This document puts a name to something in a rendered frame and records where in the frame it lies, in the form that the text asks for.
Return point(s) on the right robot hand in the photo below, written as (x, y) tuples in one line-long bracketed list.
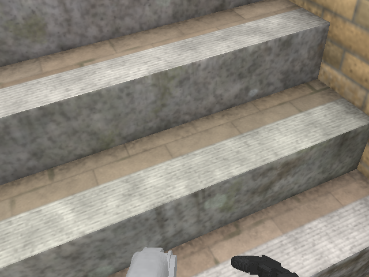
[(262, 266)]

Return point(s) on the left robot thigh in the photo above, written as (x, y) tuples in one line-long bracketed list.
[(153, 262)]

